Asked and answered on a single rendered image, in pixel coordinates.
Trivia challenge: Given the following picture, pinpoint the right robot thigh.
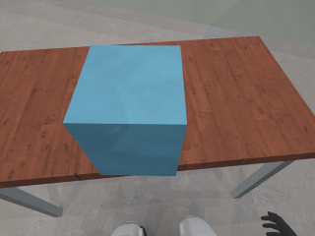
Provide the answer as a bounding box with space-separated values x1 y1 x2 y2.
179 217 217 236

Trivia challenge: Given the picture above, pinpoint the table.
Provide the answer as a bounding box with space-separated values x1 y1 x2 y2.
0 35 315 217

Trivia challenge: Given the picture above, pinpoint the carton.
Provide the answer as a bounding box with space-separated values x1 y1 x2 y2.
63 45 187 176

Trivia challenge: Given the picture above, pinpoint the robot left shin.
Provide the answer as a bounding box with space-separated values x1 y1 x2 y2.
125 221 138 226

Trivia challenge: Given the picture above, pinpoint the right robot hand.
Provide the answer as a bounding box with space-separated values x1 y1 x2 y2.
261 211 297 236

